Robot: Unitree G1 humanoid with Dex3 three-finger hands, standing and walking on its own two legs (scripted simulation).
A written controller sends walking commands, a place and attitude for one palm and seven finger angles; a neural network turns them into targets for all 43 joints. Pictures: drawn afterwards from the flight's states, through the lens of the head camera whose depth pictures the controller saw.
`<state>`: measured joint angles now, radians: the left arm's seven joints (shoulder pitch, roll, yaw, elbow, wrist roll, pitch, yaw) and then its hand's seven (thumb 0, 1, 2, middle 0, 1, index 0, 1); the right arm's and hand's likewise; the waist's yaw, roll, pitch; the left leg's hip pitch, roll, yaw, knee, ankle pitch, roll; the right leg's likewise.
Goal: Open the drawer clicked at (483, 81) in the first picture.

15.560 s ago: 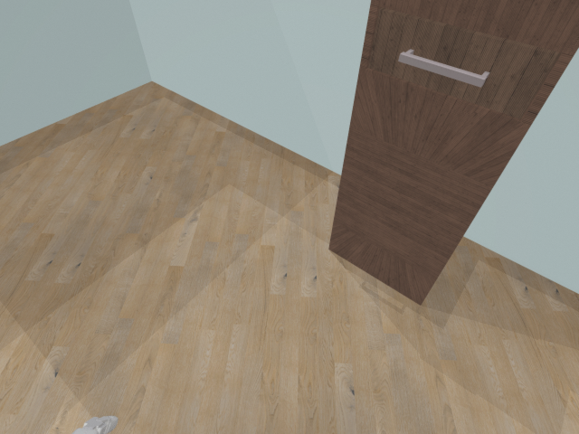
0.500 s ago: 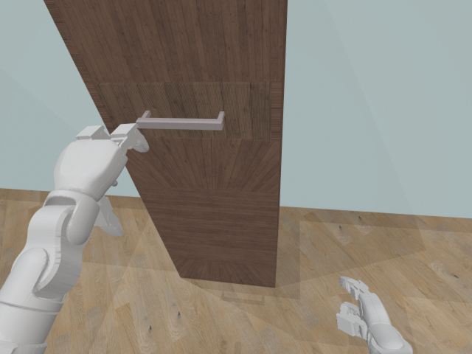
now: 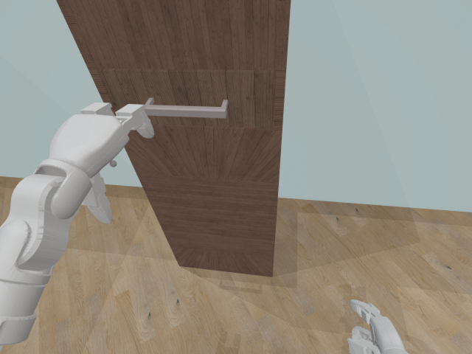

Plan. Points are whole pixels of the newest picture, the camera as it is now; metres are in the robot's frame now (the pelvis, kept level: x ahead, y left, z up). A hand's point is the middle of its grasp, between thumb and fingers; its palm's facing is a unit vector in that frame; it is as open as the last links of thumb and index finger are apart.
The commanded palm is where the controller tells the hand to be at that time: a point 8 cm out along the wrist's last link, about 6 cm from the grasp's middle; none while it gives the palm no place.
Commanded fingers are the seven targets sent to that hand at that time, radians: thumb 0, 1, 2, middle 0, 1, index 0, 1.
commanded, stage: raise the hand with hooked fingers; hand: left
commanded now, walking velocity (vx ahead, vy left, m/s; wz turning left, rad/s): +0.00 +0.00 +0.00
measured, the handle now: (185, 106) +0.57 +0.20 +0.12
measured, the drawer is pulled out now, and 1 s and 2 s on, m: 0.00 0.00 0.00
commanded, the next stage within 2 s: move the hooked fingers above the handle in 0.20 s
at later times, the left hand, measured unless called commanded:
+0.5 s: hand (119, 151) +0.33 +0.22 +0.21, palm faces +0.13 -0.03 -0.99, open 13.8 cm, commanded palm +0.30 +0.23 +0.27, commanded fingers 0.00 -0.50 0.30 -0.30 -1.20 -0.30 -1.20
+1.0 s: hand (134, 108) +0.43 +0.23 +0.22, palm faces +0.18 -0.04 -0.98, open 13.8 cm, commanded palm +0.38 +0.22 +0.26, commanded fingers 0.00 -0.50 0.30 -0.30 -1.20 -0.30 -1.20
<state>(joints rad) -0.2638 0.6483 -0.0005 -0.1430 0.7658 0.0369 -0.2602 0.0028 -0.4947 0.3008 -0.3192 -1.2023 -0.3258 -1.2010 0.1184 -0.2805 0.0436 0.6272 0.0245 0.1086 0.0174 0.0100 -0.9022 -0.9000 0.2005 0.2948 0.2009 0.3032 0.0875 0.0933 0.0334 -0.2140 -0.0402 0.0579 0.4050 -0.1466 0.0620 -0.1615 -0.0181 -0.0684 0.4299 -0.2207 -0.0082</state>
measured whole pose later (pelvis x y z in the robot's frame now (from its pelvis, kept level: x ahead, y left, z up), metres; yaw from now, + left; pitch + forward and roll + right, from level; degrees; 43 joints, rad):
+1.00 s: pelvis +0.03 -0.02 +0.00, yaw -1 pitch +3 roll +0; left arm -0.56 0.65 0.04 0.28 0.82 0.05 -0.13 0.01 -0.49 0.30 -0.32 -1.20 -0.32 -1.20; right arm 0.15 -0.30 0.02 0.66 0.04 0.17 0.00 0.01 -0.90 -0.90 0.20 0.29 0.20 0.30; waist 0.04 0.10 -0.02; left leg -0.29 -0.01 0.06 0.44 -0.20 0.03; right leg -0.24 0.01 -0.07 0.45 -0.27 -0.04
